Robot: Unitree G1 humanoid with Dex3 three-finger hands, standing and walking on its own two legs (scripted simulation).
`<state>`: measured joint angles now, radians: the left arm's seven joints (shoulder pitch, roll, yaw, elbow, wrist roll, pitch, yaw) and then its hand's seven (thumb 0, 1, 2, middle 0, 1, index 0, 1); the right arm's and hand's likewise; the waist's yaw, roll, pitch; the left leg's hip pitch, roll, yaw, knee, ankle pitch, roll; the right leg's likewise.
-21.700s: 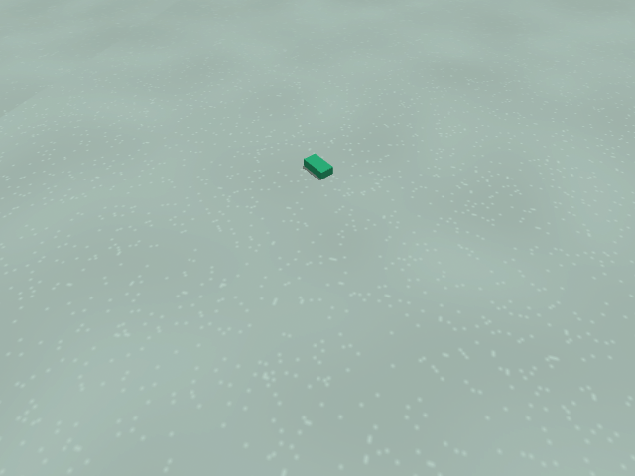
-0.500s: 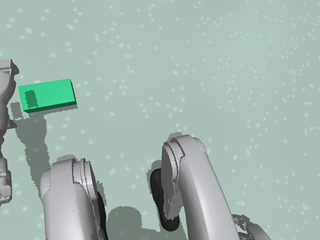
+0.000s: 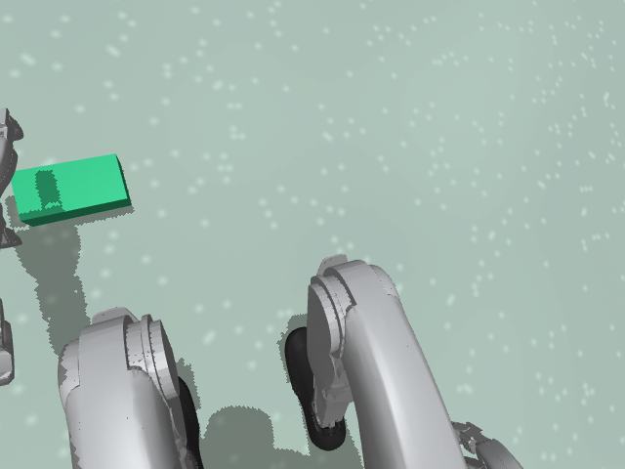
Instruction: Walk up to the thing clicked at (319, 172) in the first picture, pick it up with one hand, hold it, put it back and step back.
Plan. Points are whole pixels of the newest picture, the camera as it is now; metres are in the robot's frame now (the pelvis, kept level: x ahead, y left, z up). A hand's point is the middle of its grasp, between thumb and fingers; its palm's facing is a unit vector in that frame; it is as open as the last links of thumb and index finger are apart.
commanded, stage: rise first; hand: left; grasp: from above
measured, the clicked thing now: (74, 189) +0.52 +0.24 -0.31
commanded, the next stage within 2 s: approach in 0.88 s
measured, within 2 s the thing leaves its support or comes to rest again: neither
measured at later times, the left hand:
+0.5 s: hand out of the picture +0.48 +0.29 -0.19, palm faces -0.44 -0.07 -0.89, open 14.1 cm
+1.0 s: hand out of the picture +0.48 +0.29 -0.18, palm faces -0.44 -0.07 -0.90, open 14.0 cm
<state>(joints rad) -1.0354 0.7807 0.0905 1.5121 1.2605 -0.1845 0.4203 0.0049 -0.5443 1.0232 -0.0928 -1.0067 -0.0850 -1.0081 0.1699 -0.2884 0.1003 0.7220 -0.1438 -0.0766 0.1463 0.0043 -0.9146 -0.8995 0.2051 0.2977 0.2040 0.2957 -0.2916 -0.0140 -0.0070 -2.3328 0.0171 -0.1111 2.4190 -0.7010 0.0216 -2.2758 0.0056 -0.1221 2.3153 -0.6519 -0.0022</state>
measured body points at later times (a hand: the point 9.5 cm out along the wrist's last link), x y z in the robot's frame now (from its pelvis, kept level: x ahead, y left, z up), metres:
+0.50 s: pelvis +0.00 +0.00 -0.01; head +0.26 +0.08 +0.36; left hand +0.50 +0.29 -0.14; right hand +0.02 -0.26 -0.09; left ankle +0.07 +0.12 -0.29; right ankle +0.10 -0.11 -0.29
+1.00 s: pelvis +0.00 +0.00 +0.00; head +0.25 +0.08 +0.36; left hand +0.50 +0.29 -0.13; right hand +0.03 -0.27 -0.09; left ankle +0.07 +0.12 -0.29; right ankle +0.10 -0.11 -0.29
